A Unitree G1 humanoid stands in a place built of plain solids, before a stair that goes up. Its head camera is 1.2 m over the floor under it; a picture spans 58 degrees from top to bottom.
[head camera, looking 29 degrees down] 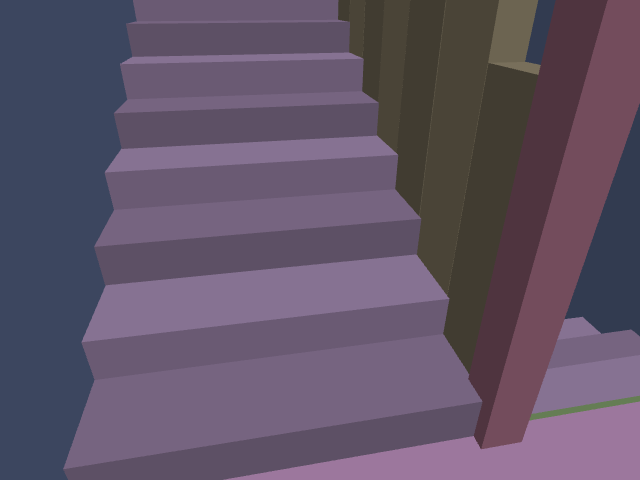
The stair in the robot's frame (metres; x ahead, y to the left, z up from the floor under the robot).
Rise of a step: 0.16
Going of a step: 0.30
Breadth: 1.17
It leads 11 degrees to the left of straight ahead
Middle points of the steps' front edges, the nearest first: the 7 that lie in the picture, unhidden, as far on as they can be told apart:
0.79 0.08 0.16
1.08 0.13 0.31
1.38 0.19 0.47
1.67 0.24 0.63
1.97 0.30 0.78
2.26 0.35 0.94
2.56 0.41 1.10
